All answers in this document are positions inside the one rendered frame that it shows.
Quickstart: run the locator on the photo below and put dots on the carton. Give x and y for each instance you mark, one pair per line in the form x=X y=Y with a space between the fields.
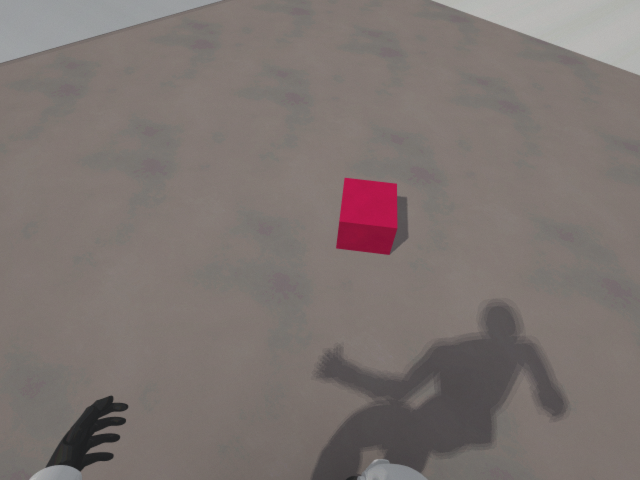
x=368 y=217

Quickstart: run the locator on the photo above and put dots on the robot left hand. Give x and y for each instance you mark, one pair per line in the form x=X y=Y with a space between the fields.
x=72 y=449

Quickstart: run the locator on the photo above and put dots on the robot right shin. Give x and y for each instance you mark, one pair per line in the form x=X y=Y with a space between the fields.
x=377 y=462

